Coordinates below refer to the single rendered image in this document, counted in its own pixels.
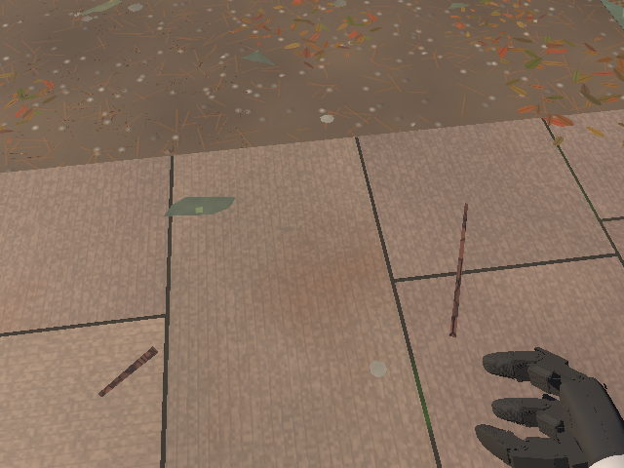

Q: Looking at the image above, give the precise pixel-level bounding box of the right robot hand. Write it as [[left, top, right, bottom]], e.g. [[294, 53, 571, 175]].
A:
[[475, 347, 624, 468]]

